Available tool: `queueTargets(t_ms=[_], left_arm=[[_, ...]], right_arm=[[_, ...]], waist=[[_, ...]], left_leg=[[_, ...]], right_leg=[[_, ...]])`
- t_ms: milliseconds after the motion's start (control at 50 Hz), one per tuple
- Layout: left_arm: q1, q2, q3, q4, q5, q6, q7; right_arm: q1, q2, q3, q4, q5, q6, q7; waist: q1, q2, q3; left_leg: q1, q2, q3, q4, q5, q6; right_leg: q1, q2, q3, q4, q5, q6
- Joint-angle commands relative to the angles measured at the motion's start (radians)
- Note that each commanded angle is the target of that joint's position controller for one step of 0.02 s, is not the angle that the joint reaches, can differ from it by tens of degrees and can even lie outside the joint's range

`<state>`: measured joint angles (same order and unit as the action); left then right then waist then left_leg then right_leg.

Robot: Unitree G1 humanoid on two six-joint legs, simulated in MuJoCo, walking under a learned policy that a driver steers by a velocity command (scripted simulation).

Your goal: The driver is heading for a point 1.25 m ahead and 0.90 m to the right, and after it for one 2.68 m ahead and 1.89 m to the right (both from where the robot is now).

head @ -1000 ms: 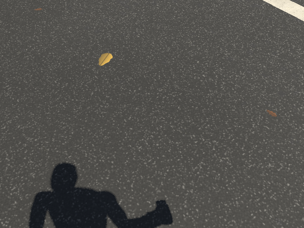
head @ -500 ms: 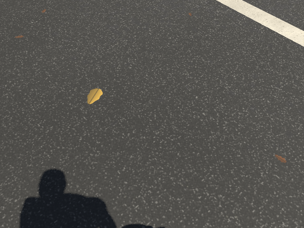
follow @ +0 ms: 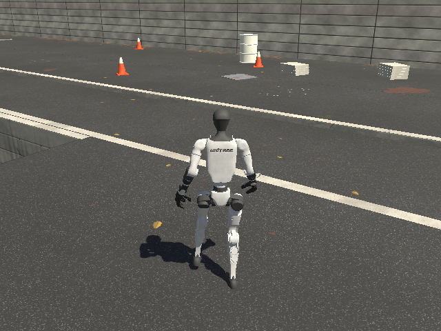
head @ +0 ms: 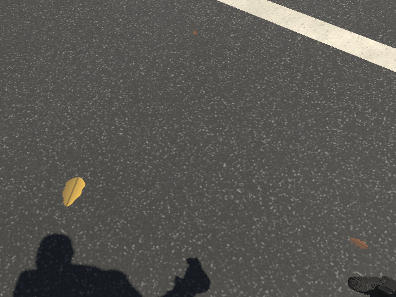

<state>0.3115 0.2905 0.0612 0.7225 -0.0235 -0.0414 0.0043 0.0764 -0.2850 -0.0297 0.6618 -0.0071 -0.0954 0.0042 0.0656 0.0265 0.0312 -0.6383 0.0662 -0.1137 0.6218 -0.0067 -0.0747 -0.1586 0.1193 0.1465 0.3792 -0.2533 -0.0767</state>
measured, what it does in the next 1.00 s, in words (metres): walks ahead, turning right: left foot, then right foot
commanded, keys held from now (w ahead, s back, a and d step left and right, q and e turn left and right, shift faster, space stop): w+e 1.00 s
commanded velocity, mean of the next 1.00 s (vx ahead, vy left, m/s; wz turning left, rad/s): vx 0.50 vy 0.00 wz -0.59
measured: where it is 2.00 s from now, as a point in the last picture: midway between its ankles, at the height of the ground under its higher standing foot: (366, 182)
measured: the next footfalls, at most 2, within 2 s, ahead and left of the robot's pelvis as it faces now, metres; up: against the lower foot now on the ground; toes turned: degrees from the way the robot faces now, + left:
left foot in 0.12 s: +0.25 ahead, +0.15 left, +0.00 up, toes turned -9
right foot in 0.64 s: +0.45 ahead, -0.18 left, +0.00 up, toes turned -25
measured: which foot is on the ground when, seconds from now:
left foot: up 0.00-0.10, down 0.12-0.64, up 0.66-1.00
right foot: down 0.00-0.12, up 0.14-0.62, down 0.64-1.00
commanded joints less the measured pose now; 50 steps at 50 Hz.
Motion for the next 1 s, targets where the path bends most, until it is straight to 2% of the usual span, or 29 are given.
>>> queueTargets(t_ms=[20,60,80,100,120,140,160,180,200,220,260,300,360,460,540,580,600,620,640,660,680,700,720,740,760,800,840,920,1000], left_arm=[[0.036,0.162,0.046,-0.045,-0.007,0.000,0.011],[0.023,0.161,0.048,-0.049,-0.002,0.004,0.012],[0.006,0.148,0.045,-0.055,0.000,0.005,0.011],[0.002,0.112,0.033,-0.062,0.005,0.003,0.008],[0.014,0.046,0.009,-0.080,0.021,-0.002,0.004],[0.152,0.000,-0.008,-0.115,-0.008,-0.014,0.002],[0.140,0.110,0.011,-0.085,-0.020,-0.014,0.006],[0.030,0.162,0.027,-0.096,-0.012,-0.007,0.006],[-0.024,0.152,0.028,-0.107,0.000,-0.002,0.007],[-0.056,0.140,0.031,-0.120,0.008,-0.002,0.004],[-0.043,0.105,0.030,-0.125,-0.005,0.007,-0.007],[-0.056,0.073,0.024,-0.134,-0.004,0.018,-0.010],[-0.108,0.055,0.016,-0.152,0.004,0.022,-0.013],[-0.242,0.030,0.004,-0.175,0.002,0.006,-0.042],[-0.322,0.038,0.006,-0.213,-0.003,0.005,-0.064],[-0.290,0.068,0.022,-0.218,0.003,0.010,-0.068],[-0.223,0.095,0.038,-0.207,0.006,0.014,-0.066],[-0.076,0.136,0.064,-0.169,0.004,0.018,-0.059],[0.104,0.202,0.097,-0.123,0.001,0.027,-0.041],[0.092,0.320,0.111,-0.122,-0.009,0.024,-0.026],[0.126,0.274,0.093,-0.159,-0.002,0.005,-0.032],[0.099,0.208,0.074,-0.141,0.006,-0.010,-0.036],[0.048,0.180,0.065,-0.138,0.003,-0.017,-0.035],[-0.025,0.152,0.054,-0.147,0.005,-0.018,-0.034],[-0.071,0.128,0.044,-0.161,0.016,-0.020,-0.031],[-0.095,0.128,0.043,-0.160,0.019,-0.023,-0.023],[-0.075,0.145,0.047,-0.141,0.015,-0.025,-0.011],[-0.022,0.166,0.053,-0.108,0.005,-0.014,0.009],[0.043,0.169,0.055,-0.072,-0.006,-0.005,0.011]], right_arm=[[-0.078,-0.096,-0.029,-0.083,0.013,-0.024,0.008],[-0.045,-0.123,-0.044,-0.078,0.018,-0.033,0.012],[0.014,-0.132,-0.054,-0.063,0.017,-0.038,0.010],[0.103,-0.159,-0.068,-0.047,0.008,-0.042,0.004],[0.247,-0.214,-0.084,-0.038,-0.009,-0.044,-0.006],[0.319,-0.294,-0.103,0.000,-0.019,-0.028,0.000],[0.300,-0.200,-0.087,-0.014,0.003,-0.024,0.004],[0.263,-0.141,-0.071,-0.022,0.007,-0.018,-0.001],[0.218,-0.124,-0.062,-0.025,-0.002,-0.012,-0.002],[0.189,-0.102,-0.054,-0.017,-0.005,-0.008,-0.003],[0.170,-0.083,-0.049,-0.004,-0.007,-0.013,-0.006],[0.175,-0.095,-0.055,0.016,0.001,-0.020,-0.005],[0.184,-0.131,-0.068,0.046,-0.002,-0.020,-0.007],[0.203,-0.163,-0.074,0.085,0.006,-0.003,-0.014],[0.241,-0.197,-0.084,0.117,0.026,0.016,-0.013],[0.233,-0.225,-0.093,0.120,0.035,0.028,-0.018],[0.229,-0.241,-0.099,0.119,0.039,0.035,-0.022],[0.214,-0.240,-0.097,0.115,0.044,0.042,-0.027],[0.223,-0.206,-0.083,0.103,0.029,0.038,-0.031],[0.304,-0.052,-0.034,0.046,-0.022,0.019,-0.018],[0.244,-0.109,-0.033,0.023,0.008,-0.021,-0.004],[0.136,-0.169,-0.050,-0.006,0.048,-0.040,0.004],[0.113,-0.158,-0.042,-0.013,0.043,-0.052,0.003],[0.111,-0.155,-0.044,0.001,0.016,-0.053,-0.005],[0.128,-0.166,-0.052,0.006,0.001,-0.045,-0.007],[0.148,-0.150,-0.052,0.010,-0.007,-0.022,-0.004],[0.119,-0.118,-0.042,0.003,-0.013,-0.007,-0.006],[-0.042,-0.068,-0.020,-0.033,-0.009,-0.007,0.004],[-0.126,-0.097,-0.028,-0.060,0.012,-0.019,0.018]], waist=[[0.004,-0.120,-0.058],[-0.027,-0.145,-0.060],[-0.064,-0.153,-0.071],[-0.110,-0.141,-0.126],[-0.165,-0.022,-0.259],[-0.098,0.327,-0.355],[-0.126,0.221,-0.291],[-0.156,0.118,-0.170],[-0.142,0.052,-0.107],[-0.126,0.051,-0.056],[-0.096,0.098,-0.031],[-0.089,0.090,-0.019],[-0.093,0.053,-0.010],[-0.139,0.036,0.020],[-0.151,0.039,0.050],[-0.111,0.067,0.013],[-0.067,0.081,-0.034],[0.020,0.065,-0.109],[0.101,0.006,-0.199],[-0.014,-0.287,-0.258],[0.043,-0.225,-0.445],[0.065,-0.149,-0.307],[0.027,-0.097,-0.202],[-0.020,-0.043,-0.139],[-0.058,-0.056,-0.113],[-0.089,-0.067,-0.093],[-0.088,-0.057,-0.067],[-0.028,-0.088,-0.029],[0.004,-0.107,-0.025]], left_leg=[[0.181,-0.069,0.038,-0.102,0.044,0.008],[0.225,-0.066,0.027,-0.129,-0.034,0.041],[0.303,-0.067,0.040,-0.162,-0.044,0.065],[0.454,-0.030,0.024,-0.176,-0.057,0.101],[0.695,0.144,-0.143,-0.170,-0.128,0.166],[0.964,0.357,-0.625,-0.271,-0.349,0.337],[0.926,0.362,-0.701,-0.317,-0.575,0.329],[0.818,0.313,-0.528,-0.324,-0.549,0.282],[0.706,0.267,-0.391,-0.333,-0.408,0.255],[0.626,0.227,-0.295,-0.353,-0.295,0.248],[0.541,0.182,-0.161,-0.401,-0.188,0.237],[0.521,0.185,-0.084,-0.435,-0.112,0.255],[0.551,0.204,0.003,-0.457,0.000,0.272],[0.587,0.178,0.171,-0.457,0.070,0.232],[0.681,0.212,0.229,-0.419,0.167,0.208],[0.721,0.215,0.271,-0.309,0.481,0.188],[0.726,0.210,0.291,-0.196,0.646,0.177],[0.672,0.183,0.321,-0.007,0.700,0.153],[0.458,0.147,0.325,0.266,0.498,0.114],[-0.004,-0.034,0.287,0.633,-0.483,0.051],[-0.135,-0.096,0.037,0.796,-0.604,0.051],[-0.222,-0.041,0.010,0.785,-0.497,0.068],[-0.198,0.000,0.020,0.696,-0.407,0.080],[-0.130,0.032,0.022,0.610,-0.357,0.075],[-0.056,0.050,0.016,0.555,-0.324,0.067],[0.007,0.052,0.029,0.485,-0.303,0.042],[0.023,0.039,0.052,0.387,-0.249,0.015],[0.093,-0.018,0.065,0.074,0.028,-0.001],[0.162,-0.057,0.037,-0.075,0.079,0.013]], right_leg=[[-0.057,-0.218,0.200,-0.041,0.160,-0.128],[-0.015,-0.243,0.264,0.020,0.140,-0.108],[-0.022,-0.230,0.271,0.067,0.147,-0.090],[-0.058,-0.185,0.238,0.178,0.168,-0.058],[-0.168,-0.118,0.147,0.455,0.027,-0.019],[-0.514,0.000,0.018,0.771,-0.356,0.039],[-0.636,-0.087,0.040,0.905,-0.312,0.055],[-0.661,-0.119,0.022,0.939,-0.216,0.061],[-0.631,-0.151,-0.006,0.922,-0.144,0.067],[-0.614,-0.175,-0.007,0.878,-0.097,0.070],[-0.549,-0.208,-0.027,0.827,-0.055,0.073],[-0.558,-0.218,-0.044,0.783,-0.032,0.082],[-0.601,-0.230,-0.046,0.670,0.059,0.099],[-0.542,-0.214,-0.118,0.400,0.271,0.082],[-0.513,-0.191,-0.173,0.282,0.207,0.038],[-0.416,-0.137,-0.225,0.257,0.104,-0.004],[-0.318,-0.097,-0.252,0.248,0.060,-0.029],[-0.117,-0.054,-0.266,0.185,0.108,-0.065],[0.192,-0.088,-0.162,0.164,0.141,-0.111],[0.523,-0.360,0.365,0.118,0.068,-0.269],[0.605,-0.465,0.723,-0.051,-0.125,-0.368],[0.526,-0.430,0.580,-0.080,-0.087,-0.306],[0.377,-0.386,0.448,-0.082,-0.007,-0.268],[0.231,-0.344,0.355,-0.086,0.103,-0.238],[0.128,-0.315,0.293,-0.104,0.209,-0.229],[0.022,-0.296,0.248,-0.137,0.306,-0.237],[-0.060,-0.270,0.184,-0.148,0.360,-0.233],[-0.132,-0.198,0.111,-0.136,0.245,-0.168],[-0.085,-0.224,0.193,-0.080,0.128,-0.140]])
